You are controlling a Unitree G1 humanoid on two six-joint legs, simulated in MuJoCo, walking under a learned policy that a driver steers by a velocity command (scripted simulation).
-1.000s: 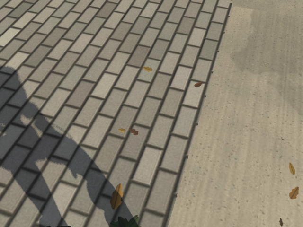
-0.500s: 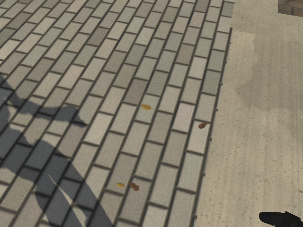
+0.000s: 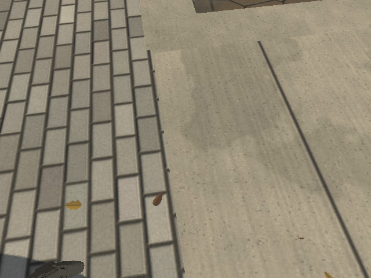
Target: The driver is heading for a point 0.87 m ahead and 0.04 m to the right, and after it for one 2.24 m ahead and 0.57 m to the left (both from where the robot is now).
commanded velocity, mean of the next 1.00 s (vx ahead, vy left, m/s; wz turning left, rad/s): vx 0.50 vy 0.00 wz -0.35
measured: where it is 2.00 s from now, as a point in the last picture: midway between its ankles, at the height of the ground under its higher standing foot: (235, 155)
